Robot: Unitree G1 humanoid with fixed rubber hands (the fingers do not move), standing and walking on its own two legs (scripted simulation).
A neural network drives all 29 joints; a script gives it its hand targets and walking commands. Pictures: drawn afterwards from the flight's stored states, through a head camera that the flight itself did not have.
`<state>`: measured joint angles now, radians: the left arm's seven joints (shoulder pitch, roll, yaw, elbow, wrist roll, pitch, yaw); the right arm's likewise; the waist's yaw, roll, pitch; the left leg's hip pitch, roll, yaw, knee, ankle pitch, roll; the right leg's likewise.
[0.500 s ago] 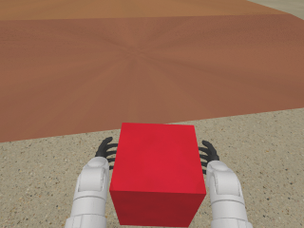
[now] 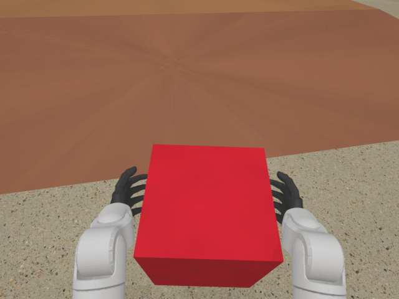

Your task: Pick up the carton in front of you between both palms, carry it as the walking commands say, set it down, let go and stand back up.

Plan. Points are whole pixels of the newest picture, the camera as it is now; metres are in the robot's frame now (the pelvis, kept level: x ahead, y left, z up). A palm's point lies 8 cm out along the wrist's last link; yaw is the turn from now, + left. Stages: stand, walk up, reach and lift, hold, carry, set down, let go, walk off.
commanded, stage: carry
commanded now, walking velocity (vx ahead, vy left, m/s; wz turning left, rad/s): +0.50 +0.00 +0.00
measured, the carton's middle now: (205, 221) +0.29 +0.00 +0.03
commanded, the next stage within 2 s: none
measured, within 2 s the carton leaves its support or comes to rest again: neither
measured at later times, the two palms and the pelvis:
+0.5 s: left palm (126, 140) +0.52 +0.21 +0.06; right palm (239, 142) +0.52 -0.10 +0.05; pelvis +0.29 +0.05 -0.02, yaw +0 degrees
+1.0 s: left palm (150, 81) +0.84 +0.19 +0.07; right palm (232, 82) +0.86 -0.11 +0.06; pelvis +0.62 +0.02 -0.02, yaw +4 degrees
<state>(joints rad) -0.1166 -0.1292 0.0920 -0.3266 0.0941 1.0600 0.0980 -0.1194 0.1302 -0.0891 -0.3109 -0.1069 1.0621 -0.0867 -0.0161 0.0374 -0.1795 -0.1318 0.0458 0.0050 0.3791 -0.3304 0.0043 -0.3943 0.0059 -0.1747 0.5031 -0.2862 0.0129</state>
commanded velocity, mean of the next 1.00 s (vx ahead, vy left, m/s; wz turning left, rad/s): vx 0.50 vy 0.00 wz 0.00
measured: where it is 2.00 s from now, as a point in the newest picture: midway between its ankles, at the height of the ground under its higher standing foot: (187, 163)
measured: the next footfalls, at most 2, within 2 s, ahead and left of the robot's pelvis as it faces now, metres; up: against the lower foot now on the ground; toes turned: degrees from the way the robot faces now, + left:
right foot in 0.02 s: +0.10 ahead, -0.10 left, +0.00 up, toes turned -9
left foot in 0.42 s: +0.41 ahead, +0.14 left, +0.00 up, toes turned +13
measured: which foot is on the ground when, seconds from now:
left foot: down 0.00-0.04, up 0.06-0.40, down 0.42-0.90, up 0.92-1.00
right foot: up 0.00-0.00, down 0.02-0.44, up 0.46-0.88, down 0.90-1.00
